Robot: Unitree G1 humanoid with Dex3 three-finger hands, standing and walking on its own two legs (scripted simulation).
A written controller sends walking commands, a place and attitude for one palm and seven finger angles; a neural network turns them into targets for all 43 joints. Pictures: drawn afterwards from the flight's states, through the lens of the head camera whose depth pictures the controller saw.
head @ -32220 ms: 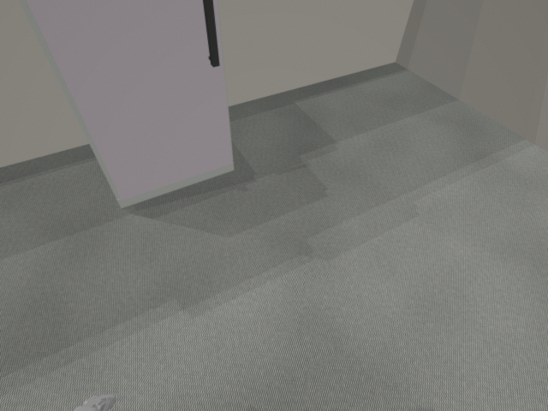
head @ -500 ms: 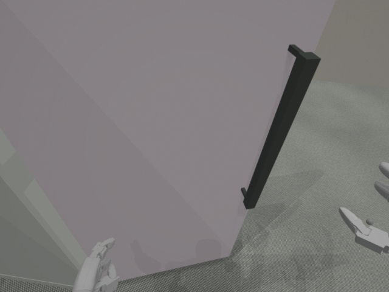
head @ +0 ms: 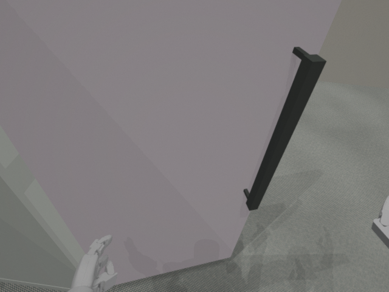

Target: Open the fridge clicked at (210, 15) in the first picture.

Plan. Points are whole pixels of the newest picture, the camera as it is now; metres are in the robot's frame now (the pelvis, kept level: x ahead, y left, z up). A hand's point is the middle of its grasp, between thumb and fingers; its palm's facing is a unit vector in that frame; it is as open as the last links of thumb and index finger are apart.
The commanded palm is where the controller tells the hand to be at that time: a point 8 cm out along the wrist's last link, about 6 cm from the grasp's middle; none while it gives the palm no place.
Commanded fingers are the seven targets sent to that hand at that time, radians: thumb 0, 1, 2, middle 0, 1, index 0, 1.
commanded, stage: draw the hand back to the body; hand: right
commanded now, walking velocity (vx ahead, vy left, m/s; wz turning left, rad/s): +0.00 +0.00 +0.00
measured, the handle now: (269, 146) +0.41 -0.18 +0.10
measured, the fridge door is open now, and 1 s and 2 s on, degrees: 70 70 70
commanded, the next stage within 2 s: step back with the hand held close in 0.06 s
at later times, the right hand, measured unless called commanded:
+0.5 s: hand (379, 230) +0.18 -0.28 +0.15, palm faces +0.36 +0.81 -0.46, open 7.4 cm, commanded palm +0.12 -0.32 +0.18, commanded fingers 0.00 -0.90 -0.90 0.20 0.30 0.20 0.30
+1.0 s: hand out of the picture +0.11 -0.30 +0.16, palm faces +0.46 +0.76 -0.46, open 7.4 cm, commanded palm +0.04 -0.33 +0.18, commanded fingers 0.00 -0.90 -0.90 0.20 0.30 0.20 0.30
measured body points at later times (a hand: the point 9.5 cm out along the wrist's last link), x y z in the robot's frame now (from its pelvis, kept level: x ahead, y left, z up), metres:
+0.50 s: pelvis -0.03 -0.03 +0.00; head -0.01 -0.04 +0.44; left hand +0.15 +0.21 -0.08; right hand +0.15 -0.32 +0.17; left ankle -0.01 +0.12 -0.74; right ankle +0.00 -0.12 -0.74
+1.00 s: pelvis -0.09 -0.03 -0.02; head -0.07 -0.05 +0.43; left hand +0.08 +0.20 -0.09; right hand +0.08 -0.34 +0.19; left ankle -0.05 +0.11 -0.74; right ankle +0.00 -0.12 -0.74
